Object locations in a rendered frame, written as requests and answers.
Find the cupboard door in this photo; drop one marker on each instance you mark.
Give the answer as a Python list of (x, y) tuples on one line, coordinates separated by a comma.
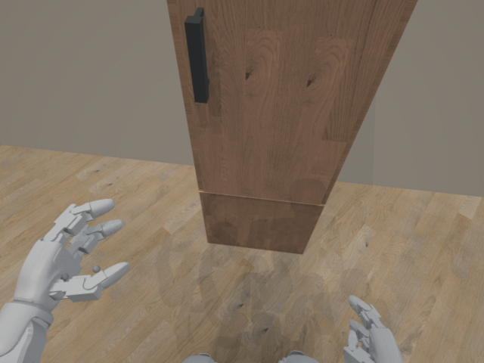
[(287, 81)]

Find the left robot hand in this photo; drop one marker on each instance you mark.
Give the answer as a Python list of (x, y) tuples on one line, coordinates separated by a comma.
[(40, 281)]

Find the left robot forearm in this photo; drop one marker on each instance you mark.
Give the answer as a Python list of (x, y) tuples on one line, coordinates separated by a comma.
[(23, 327)]

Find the handle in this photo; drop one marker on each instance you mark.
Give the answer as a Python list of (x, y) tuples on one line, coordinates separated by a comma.
[(197, 56)]

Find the right robot hand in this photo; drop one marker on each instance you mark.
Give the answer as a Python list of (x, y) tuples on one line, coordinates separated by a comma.
[(378, 345)]

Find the right robot shin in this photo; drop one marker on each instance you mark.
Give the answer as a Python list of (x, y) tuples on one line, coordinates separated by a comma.
[(295, 353)]

